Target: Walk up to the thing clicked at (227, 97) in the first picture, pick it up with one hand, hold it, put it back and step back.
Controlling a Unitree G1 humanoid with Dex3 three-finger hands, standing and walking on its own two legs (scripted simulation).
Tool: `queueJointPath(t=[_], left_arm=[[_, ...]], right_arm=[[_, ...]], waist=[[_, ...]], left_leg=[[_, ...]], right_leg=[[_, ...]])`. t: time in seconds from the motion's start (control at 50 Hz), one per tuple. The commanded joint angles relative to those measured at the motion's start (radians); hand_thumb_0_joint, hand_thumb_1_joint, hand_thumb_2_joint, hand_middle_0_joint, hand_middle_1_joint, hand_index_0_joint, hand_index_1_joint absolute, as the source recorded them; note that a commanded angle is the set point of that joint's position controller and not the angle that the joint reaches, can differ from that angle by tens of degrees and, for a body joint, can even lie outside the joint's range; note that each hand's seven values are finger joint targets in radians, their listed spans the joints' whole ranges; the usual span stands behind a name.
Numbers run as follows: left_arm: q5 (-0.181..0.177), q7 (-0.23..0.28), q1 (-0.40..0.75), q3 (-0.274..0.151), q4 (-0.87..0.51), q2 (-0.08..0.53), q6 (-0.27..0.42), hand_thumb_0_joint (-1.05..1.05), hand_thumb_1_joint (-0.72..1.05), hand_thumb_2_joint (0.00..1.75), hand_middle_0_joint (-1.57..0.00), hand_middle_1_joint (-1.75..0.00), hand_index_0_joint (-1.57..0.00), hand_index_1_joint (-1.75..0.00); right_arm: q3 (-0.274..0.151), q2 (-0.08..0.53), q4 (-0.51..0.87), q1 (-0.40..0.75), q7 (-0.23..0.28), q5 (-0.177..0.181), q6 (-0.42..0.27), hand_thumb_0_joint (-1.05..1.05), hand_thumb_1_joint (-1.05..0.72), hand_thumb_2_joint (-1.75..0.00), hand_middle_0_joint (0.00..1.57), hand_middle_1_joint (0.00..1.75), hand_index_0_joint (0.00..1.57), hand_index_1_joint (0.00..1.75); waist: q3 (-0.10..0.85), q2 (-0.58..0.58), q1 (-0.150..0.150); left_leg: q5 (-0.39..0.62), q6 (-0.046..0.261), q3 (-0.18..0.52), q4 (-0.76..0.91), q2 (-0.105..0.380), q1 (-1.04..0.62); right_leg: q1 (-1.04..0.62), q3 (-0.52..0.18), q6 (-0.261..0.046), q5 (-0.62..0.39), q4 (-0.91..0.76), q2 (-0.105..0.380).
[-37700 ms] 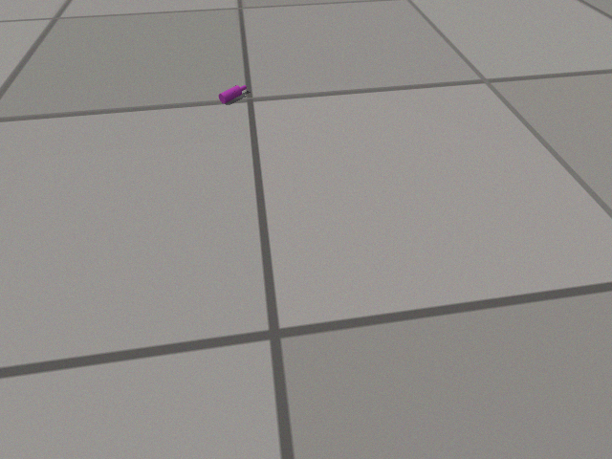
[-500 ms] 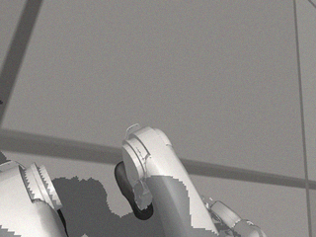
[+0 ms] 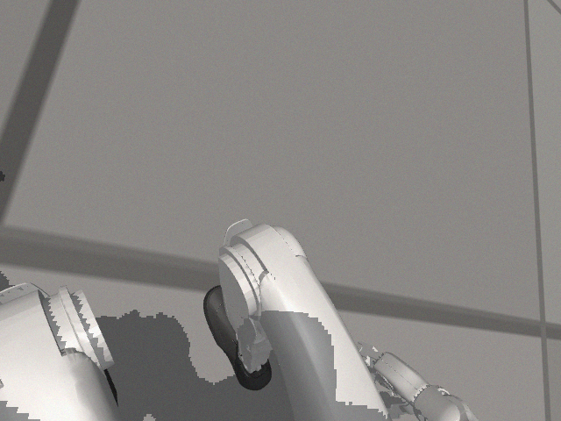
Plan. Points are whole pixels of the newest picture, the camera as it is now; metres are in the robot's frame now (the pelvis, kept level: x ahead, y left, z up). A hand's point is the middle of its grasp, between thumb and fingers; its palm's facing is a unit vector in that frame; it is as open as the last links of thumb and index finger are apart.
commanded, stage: open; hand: left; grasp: from above
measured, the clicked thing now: out of the picture +0.45 +0.33 -0.28
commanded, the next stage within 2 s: withdraw in 0.06 s
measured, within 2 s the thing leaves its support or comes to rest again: neither
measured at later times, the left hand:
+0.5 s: hand out of the picture +0.44 +0.37 -0.17, palm faces -0.26 -0.10 -0.96, open 14.0 cm
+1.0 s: hand out of the picture +0.41 +0.36 -0.09, palm faces -0.49 -0.13 -0.86, open 14.0 cm
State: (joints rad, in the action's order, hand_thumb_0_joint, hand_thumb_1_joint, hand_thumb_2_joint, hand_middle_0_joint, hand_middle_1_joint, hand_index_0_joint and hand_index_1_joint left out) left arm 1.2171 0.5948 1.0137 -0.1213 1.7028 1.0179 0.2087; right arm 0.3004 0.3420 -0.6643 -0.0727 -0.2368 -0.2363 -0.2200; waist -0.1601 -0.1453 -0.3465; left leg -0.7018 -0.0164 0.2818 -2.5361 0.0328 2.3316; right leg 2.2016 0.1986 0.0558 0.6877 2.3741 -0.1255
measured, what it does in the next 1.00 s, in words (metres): stands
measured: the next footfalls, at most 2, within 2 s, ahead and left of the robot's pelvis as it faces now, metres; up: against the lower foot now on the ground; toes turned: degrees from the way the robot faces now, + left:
none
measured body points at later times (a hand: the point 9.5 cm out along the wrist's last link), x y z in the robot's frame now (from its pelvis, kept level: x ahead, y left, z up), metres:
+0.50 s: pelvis +0.00 +0.00 +0.01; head +0.23 +0.12 +0.37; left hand +0.45 +0.37 -0.11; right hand +0.10 -0.25 -0.07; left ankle +0.07 +0.13 -0.27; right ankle +0.11 -0.11 -0.27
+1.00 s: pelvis -0.01 -0.01 +0.05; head +0.21 +0.08 +0.43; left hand +0.44 +0.36 -0.04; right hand +0.08 -0.28 -0.05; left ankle +0.07 +0.13 -0.27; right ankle +0.11 -0.11 -0.27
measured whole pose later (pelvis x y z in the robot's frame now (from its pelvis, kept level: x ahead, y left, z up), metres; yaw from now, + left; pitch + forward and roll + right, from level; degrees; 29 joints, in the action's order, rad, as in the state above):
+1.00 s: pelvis -0.01 -0.01 +0.05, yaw +7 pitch +31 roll -8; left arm 1.17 0.20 0.99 -0.02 1.39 0.81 0.18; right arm 0.13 0.32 -0.66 -0.17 -0.12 -0.10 -0.01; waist 0.02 -0.01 -0.25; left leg -0.62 -0.02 0.16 -2.31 0.02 2.25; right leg 2.16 0.11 0.02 0.65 2.24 -0.07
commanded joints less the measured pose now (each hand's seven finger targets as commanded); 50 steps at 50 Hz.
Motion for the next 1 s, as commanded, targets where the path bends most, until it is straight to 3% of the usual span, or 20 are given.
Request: queueJointPath(t=[0.0, 0.02, 0.04, 0.12, 0.14, 0.2, 0.22, 0.26, 0.28, 0.34, 0.36, 0.42, 0.48, 0.54, 0.58, 0.62, 0.7, 0.82, 0.9, 0.98], left_arm=[[-0.005, 0.042, 0.242, 0.012, -0.112, 0.225, 0.012, 0.00, -0.51, 0.98, -0.08, -0.99, -0.08, -0.99], [-0.004, 0.046, 0.218, -0.004, -0.098, 0.240, 0.013, 0.00, -0.51, 0.97, -0.08, -1.00, -0.08, -0.99], [0.005, 0.044, 0.256, 0.012, -0.120, 0.229, 0.015, 0.00, -0.51, 0.98, -0.08, -1.00, -0.08, -1.00], [0.007, 0.050, 0.234, 0.004, -0.096, 0.232, 0.008, 0.00, -0.51, 0.98, -0.07, -1.01, -0.07, -1.00], [0.000, 0.055, 0.268, 0.012, -0.141, 0.226, 0.012, 0.00, -0.49, 0.97, -0.07, -1.02, -0.08, -1.01], [-0.009, 0.056, 0.206, -0.006, -0.111, 0.225, 0.006, 0.00, -0.50, 0.97, -0.07, -1.00, -0.08, -0.99], [0.006, 0.052, 0.194, -0.018, -0.122, 0.250, 0.002, 0.00, -0.51, 0.97, -0.07, -1.00, -0.08, -0.99], [0.007, 0.042, 0.262, -0.024, -0.256, 0.261, 0.002, 0.00, -0.51, 0.98, -0.07, -0.99, -0.08, -0.99], [0.009, 0.039, 0.212, -0.047, -0.263, 0.277, -0.003, 0.00, -0.51, 0.97, -0.08, -0.99, -0.08, -0.98], [0.001, 0.014, 0.187, -0.053, -0.406, 0.245, -0.009, 0.00, -0.51, 0.97, -0.07, -0.98, -0.08, -0.98], [-0.009, 0.003, 0.155, -0.055, -0.465, 0.223, -0.017, 0.00, -0.50, 0.97, -0.08, -0.98, -0.08, -0.98], [-0.022, -0.035, 0.134, -0.055, -0.550, 0.160, -0.057, 0.00, -0.51, 0.98, -0.07, -0.98, -0.08, -0.97], [-0.059, -0.093, 0.122, 0.030, -0.496, 0.005, -0.110, 0.00, -0.51, 0.98, -0.07, -0.98, -0.07, -0.98], [-0.087, -0.170, 0.136, 0.074, -0.511, -0.041, -0.142, 0.00, -0.52, 0.99, -0.07, -1.00, -0.07, -1.00], [-0.118, -0.222, 0.160, 0.085, -0.553, -0.059, -0.152, 0.00, -0.51, 1.00, -0.07, -1.00, -0.07, -1.00], [-0.142, -0.278, 0.198, 0.128, -0.597, -0.114, -0.148, 0.00, -0.53, 1.01, -0.07, -1.00, -0.07, -1.01], [-0.129, -0.356, 0.249, 0.129, -0.575, -0.078, -0.129, 0.00, -0.53, 1.01, -0.07, -1.00, -0.07, -1.01], [-0.089, -0.390, 0.218, 0.107, -0.454, -0.032, -0.080, 0.00, -0.51, 1.01, -0.07, -1.01, -0.07, -1.01], [-0.060, -0.372, 0.254, 0.079, -0.434, 0.031, -0.040, 0.00, -0.51, 1.00, -0.07, -1.00, -0.07, -1.00], [-0.022, -0.331, 0.283, 0.047, -0.434, 0.085, 0.008, 0.00, -0.51, 0.99, -0.07, -0.99, -0.08, -0.99]], right_arm=[[-0.092, 0.319, 0.001, -0.161, 0.013, 0.004, -0.007, 0.00, -0.88, -0.90, 0.20, 0.30, 0.20, 0.30], [-0.096, 0.321, -0.006, -0.163, 0.015, 0.006, -0.004, 0.00, -0.88, -0.90, 0.20, 0.30, 0.20, 0.30], [-0.094, 0.322, -0.005, -0.174, 0.013, 0.006, -0.008, 0.00, -0.88, -0.90, 0.20, 0.30, 0.20, 0.30], [-0.095, 0.322, -0.003, -0.179, 0.015, 0.003, -0.009, 0.00, -0.88, -0.90, 0.20, 0.30, 0.20, 0.30], [-0.086, 0.314, 0.001, -0.168, 0.015, -0.003, -0.010, 0.00, -0.88, -0.90, 0.20, 0.30, 0.20, 0.30], [-0.092, 0.317, -0.003, -0.157, 0.016, 0.000, -0.010, 0.00, -0.89, -0.90, 0.20, 0.30, 0.20, 0.30], [-0.098, 0.322, -0.007, -0.172, 0.015, 0.001, -0.009, 0.00, -0.89, -0.90, 0.20, 0.30, 0.20, 0.30], [-0.105, 0.309, -0.006, -0.168, 0.011, 0.006, -0.013, 0.00, -0.90, -0.90, 0.20, 0.30, 0.20, 0.30], [-0.115, 0.311, -0.007, -0.158, 0.009, 0.004, -0.007, 0.00, -0.90, -0.90, 0.20, 0.30, 0.20, 0.30], [-0.145, 0.295, 0.005, -0.153, 0.002, 0.020, 0.001, 0.00, -0.90, -0.90, 0.20, 0.30, 0.20, 0.30], [-0.158, 0.282, 0.000, -0.156, -0.001, 0.026, 0.010, 0.00, -0.90, -0.90, 0.20, 0.30, 0.20, 0.30], [-0.207, 0.265, -0.008, -0.173, -0.008, 0.050, 0.036, 0.00, -0.89, -0.90, 0.20, 0.30, 0.20, 0.30], [-0.241, 0.247, -0.025, -0.195, -0.014, 0.080, 0.060, 0.00, -0.89, -0.90, 0.20, 0.30, 0.20, 0.30], [-0.268, 0.233, -0.016, -0.230, -0.008, 0.108, 0.084, 0.00, -0.89, -0.90, 0.20, 0.30, 0.20, 0.30], [-0.282, 0.224, -0.008, -0.246, 0.003, 0.119, 0.103, 0.00, -0.89, -0.90, 0.20, 0.30, 0.20, 0.30], [-0.293, 0.212, -0.011, -0.252, 0.015, 0.130, 0.117, 0.00, -0.90, -0.90, 0.20, 0.30, 0.20, 0.30], [-0.297, 0.203, -0.008, -0.276, 0.056, 0.145, 0.149, 0.00, -0.90, -0.90, 0.20, 0.30, 0.20, 0.30], [-0.260, 0.176, 0.025, -0.254, 0.108, 0.145, 0.187, 0.00, -0.89, -0.90, 0.20, 0.30, 0.20, 0.30], [-0.239, 0.174, 0.035, -0.238, 0.129, 0.136, 0.199, 0.00, -0.89, -0.90, 0.20, 0.30, 0.20, 0.30], [-0.226, 0.190, 0.026, -0.247, 0.139, 0.122, 0.201, 0.00, -0.89, -0.90, 0.20, 0.30, 0.20, 0.30]], waist=[[0.615, 0.512, -0.037], [0.621, 0.511, -0.031], [0.608, 0.521, -0.043], [0.635, 0.507, -0.045], [0.648, 0.529, -0.039], [0.637, 0.524, -0.021], [0.659, 0.549, -0.019], [0.746, 0.636, 0.007], [0.771, 0.658, 0.020], [0.837, 0.712, 0.054], [0.876, 0.741, 0.089], [0.916, 0.750, 0.114], [0.821, 0.618, 0.099], [0.785, 0.477, 0.093], [0.806, 0.424, 0.095], [0.819, 0.390, 0.088], [0.791, 0.308, 0.080], [0.715, 0.283, 0.103], [0.717, 0.331, 0.112], [0.794, 0.370, 0.096]], left_leg=[[0.175, 0.024, -0.103, 0.256, 0.040, -0.468], [0.171, 0.022, -0.102, 0.262, 0.042, -0.475], [0.169, 0.021, -0.098, 0.259, 0.039, -0.472], [0.195, 0.023, -0.105, 0.254, 0.040, -0.492], [0.198, 0.022, -0.105, 0.259, 0.040, -0.488], [0.190, 0.017, -0.102, 0.269, 0.041, -0.492], [0.212, 0.015, -0.103, 0.266, 0.041, -0.514], [0.268, 0.003, -0.100, 0.270, 0.039, -0.593], [0.280, 0.004, -0.107, 0.271, 0.041, -0.601], [0.298, 0.000, -0.125, 0.289, 0.033, -0.617], [0.308, -0.002, -0.135, 0.305, 0.030, -0.637], [0.303, 0.001, -0.152, 0.324, 0.022, -0.637], [0.213, 0.017, -0.156, 0.360, 0.020, -0.551], [0.127, 0.039, -0.159, 0.391, 0.008, -0.479], [0.117, 0.044, -0.164, 0.417, 0.002, -0.482], [0.123, 0.046, -0.168, 0.431, 0.000, -0.510], [0.135, 0.053, -0.184, 0.425, -0.011, -0.467], [0.092, 0.055, -0.205, 0.456, -0.025, -0.429], [0.061, 0.051, -0.214, 0.449, -0.029, -0.415], [0.130, 0.047, -0.209, 0.408, -0.023, -0.463]], right_leg=[[-0.319, 0.091, -0.075, -0.249, -0.217, -0.017], [-0.324, 0.090, -0.076, -0.244, -0.219, -0.019], [-0.304, 0.095, -0.075, -0.240, -0.207, -0.014], [-0.333, 0.090, -0.072, -0.270, -0.218, -0.017], [-0.337, 0.092, -0.072, -0.270, -0.221, -0.018], [-0.331, 0.095, -0.074, -0.260, -0.217, -0.018], [-0.340, 0.093, -0.075, -0.278, -0.208, -0.018], [-0.326, 0.095, -0.081, -0.313, -0.186, -0.007], [-0.343, 0.090, -0.082, -0.321, -0.190, -0.013], [-0.342, 0.078, -0.089, -0.335, -0.189, -0.005], [-0.341, 0.069, -0.092, -0.337, -0.194, -0.005], [-0.312, 0.050, -0.094, -0.330, -0.211, 0.000], [-0.236, 0.035, -0.093, -0.266, -0.255, 0.002], [-0.265, 0.005, -0.092, -0.186, -0.315, 0.001], [-0.321, -0.014, -0.089, -0.164, -0.351, 0.006], [-0.342, -0.029, -0.089, -0.164, -0.372, 0.009], [-0.365, -0.052, -0.087, -0.161, -0.403, 0.018], [-0.361, -0.063, -0.093, -0.096, -0.419, 0.031], [-0.344, -0.075, -0.100, -0.047, -0.407, 0.032], [-0.348, -0.059, -0.094, -0.132, -0.359, 0.035]])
